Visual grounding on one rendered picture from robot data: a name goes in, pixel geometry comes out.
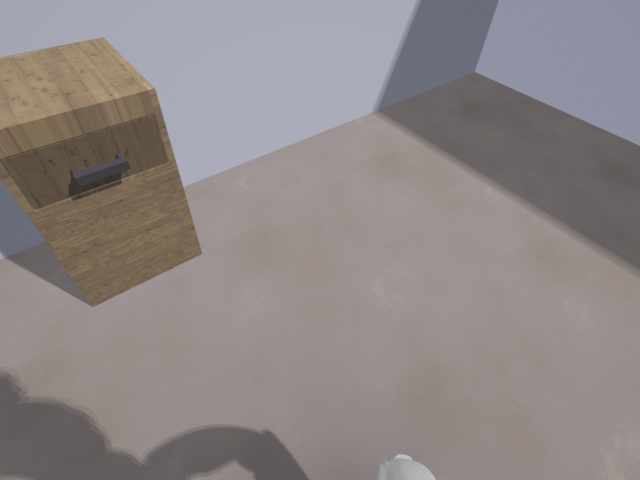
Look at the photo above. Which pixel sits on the handle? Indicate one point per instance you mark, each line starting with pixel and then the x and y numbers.
pixel 101 171

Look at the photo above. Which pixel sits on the drawer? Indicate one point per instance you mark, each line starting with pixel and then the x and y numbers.
pixel 44 173

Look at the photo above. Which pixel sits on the right robot thigh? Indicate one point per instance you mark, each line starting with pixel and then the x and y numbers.
pixel 404 469

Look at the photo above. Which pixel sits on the cabinet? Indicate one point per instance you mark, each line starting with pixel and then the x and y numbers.
pixel 124 233

